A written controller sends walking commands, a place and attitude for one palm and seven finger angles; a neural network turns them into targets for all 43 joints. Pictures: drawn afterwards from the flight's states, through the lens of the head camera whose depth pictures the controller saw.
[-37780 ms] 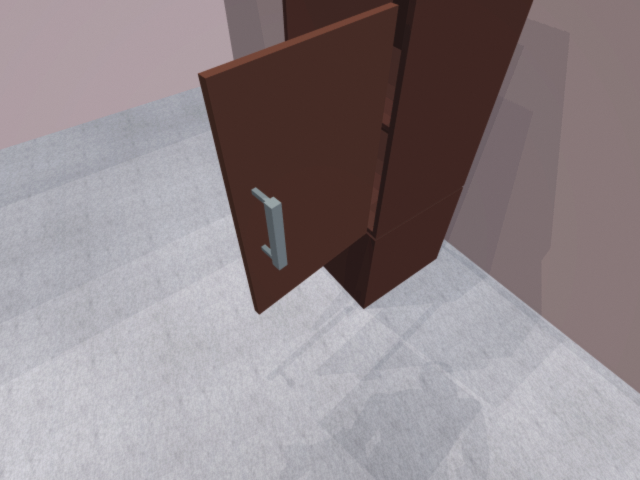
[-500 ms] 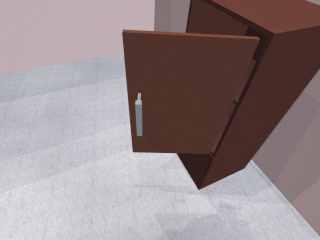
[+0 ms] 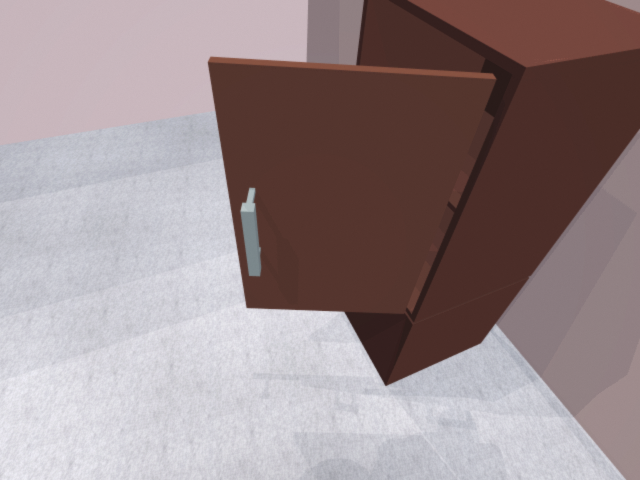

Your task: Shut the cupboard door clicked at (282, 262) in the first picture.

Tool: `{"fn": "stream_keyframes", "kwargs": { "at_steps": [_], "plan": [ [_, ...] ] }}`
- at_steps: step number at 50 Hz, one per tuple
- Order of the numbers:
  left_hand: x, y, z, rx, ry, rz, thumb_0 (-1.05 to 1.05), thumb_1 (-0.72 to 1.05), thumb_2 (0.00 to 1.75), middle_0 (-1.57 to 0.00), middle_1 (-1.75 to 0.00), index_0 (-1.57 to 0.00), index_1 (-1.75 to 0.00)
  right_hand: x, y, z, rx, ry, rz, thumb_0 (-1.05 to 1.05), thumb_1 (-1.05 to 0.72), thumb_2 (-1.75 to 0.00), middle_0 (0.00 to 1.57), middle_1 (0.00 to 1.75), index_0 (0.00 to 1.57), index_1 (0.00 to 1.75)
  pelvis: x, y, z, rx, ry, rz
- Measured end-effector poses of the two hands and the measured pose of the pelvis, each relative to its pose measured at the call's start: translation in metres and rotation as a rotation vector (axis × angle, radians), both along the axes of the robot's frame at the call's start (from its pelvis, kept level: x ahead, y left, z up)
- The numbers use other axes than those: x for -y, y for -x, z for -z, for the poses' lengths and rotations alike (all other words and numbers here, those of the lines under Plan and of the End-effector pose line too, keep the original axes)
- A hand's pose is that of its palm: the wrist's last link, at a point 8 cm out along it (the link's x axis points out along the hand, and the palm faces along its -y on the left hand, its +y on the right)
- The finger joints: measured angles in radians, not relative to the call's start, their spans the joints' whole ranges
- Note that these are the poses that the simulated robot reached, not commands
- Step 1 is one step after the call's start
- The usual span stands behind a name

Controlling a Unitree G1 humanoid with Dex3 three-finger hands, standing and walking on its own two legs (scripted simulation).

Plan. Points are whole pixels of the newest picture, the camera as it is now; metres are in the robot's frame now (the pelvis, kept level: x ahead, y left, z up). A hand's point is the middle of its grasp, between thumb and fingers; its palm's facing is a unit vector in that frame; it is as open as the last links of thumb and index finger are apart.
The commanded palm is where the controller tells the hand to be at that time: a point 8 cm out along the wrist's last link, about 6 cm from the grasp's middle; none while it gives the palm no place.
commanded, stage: shuffle to correct the standing spot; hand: left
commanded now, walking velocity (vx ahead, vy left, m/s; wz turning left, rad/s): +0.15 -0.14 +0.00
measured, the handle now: (253, 233) +0.53 +0.16 -0.04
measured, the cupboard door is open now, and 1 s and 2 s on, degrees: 65 65 65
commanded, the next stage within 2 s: come to a stop and stand still in 0.36 s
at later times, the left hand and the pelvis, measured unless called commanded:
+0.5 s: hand out of the picture +0.16 +0.14 -0.16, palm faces -0.01 -0.98 -0.22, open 7.3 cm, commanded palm none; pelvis +0.08 -0.06 +0.01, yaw +1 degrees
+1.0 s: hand out of the picture +0.12 +0.15 -0.19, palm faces +0.11 -0.98 -0.19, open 7.3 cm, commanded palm none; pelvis +0.09 -0.04 +0.00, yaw +2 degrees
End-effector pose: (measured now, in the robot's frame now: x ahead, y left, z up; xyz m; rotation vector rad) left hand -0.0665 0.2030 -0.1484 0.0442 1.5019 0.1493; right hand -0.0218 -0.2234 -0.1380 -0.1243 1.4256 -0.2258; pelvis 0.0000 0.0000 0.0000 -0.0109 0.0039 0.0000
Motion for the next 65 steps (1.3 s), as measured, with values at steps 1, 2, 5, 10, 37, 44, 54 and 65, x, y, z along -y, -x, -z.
{"fn": "stream_keyframes", "kwargs": {
  "at_steps": [1, 2, 5, 10, 37, 44, 54, 65],
  "plan": [
    [0.002, -0.004, 0.000, 0.007, -0.004, -0.008, 0.01, 0.91, 0.90, -0.20, -0.30, -0.20, -0.30, 0.002, -0.004, -0.001, -0.004, 0.001, -0.004, 0.01, -0.91, -0.90, 0.20, 0.30, 0.20, 0.30, 0.001, -0.003, 0.000, -0.002, 0.001, -0.003],
    [0.003, -0.008, -0.001, 0.012, -0.006, -0.016, 0.01, 0.91, 0.90, -0.20, -0.30, -0.20, -0.30, 0.003, -0.009, -0.002, -0.003, 0.002, -0.007, 0.01, -0.91, -0.90, 0.20, 0.30, 0.20, 0.30, 0.002, -0.007, -0.001, -0.004, 0.001, -0.005],
    [0.006, -0.020, 0.000, 0.010, -0.003, -0.016, 0.00, 0.91, 0.90, -0.20, -0.30, -0.20, -0.30, 0.005, -0.032, -0.005, 0.027, 0.010, -0.016, 0.01, -0.91, -0.90, 0.20, 0.30, 0.20, 0.30, 0.003, -0.019, -0.002, -0.008, -0.001, -0.010],
    [0.003, -0.047, 0.014, -0.011, 0.020, 0.020, 0.01, 0.91, 0.90, -0.20, -0.30, -0.20, -0.30, 0.003, -0.073, -0.003, 0.122, 0.038, -0.025, 0.01, -0.91, -0.90, 0.20, 0.30, 0.20, 0.30, 0.000, -0.037, 0.007, 0.000, -0.009, 0.011],
    [0.052, -0.223, -0.012, 0.243, -0.109, 0.033, 0.00, 0.94, 0.90, -0.20, -0.30, -0.20, -0.30, 0.098, -0.164, -0.002, 0.034, 0.027, -0.080, 0.01, -0.91, -0.90, 0.20, 0.30, 0.20, 0.30, 0.077, -0.109, -0.003, -0.001, 0.000, -0.047],
    [0.023, -0.194, 0.012, 0.185, -0.087, -0.015, 0.00, 0.92, 0.90, -0.20, -0.30, -0.20, -0.30, 0.074, -0.229, -0.014, 0.208, 0.068, -0.166, 0.00, -0.91, -0.90, 0.20, 0.30, 0.20, 0.30, 0.056, -0.102, 0.007, 0.012, 0.016, -0.060],
    [-0.008, -0.160, 0.001, 0.139, -0.076, -0.016, 0.01, 0.92, 0.90, -0.20, -0.30, -0.20, -0.30, 0.022, -0.218, -0.037, 0.285, 0.048, -0.187, 0.00, -0.91, -0.90, 0.20, 0.30, 0.20, 0.30, 0.030, -0.084, -0.010, 0.010, 0.025, -0.035],
    [-0.007, -0.119, -0.005, 0.084, -0.046, 0.026, 0.01, 0.91, 0.90, -0.20, -0.30, -0.19, -0.30, 0.036, -0.122, -0.038, 0.178, 0.081, -0.059, -0.01, -0.94, -0.90, 0.21, 0.30, 0.20, 0.30, 0.025, -0.056, -0.018, 0.001, 0.040, -0.008]
  ]
}}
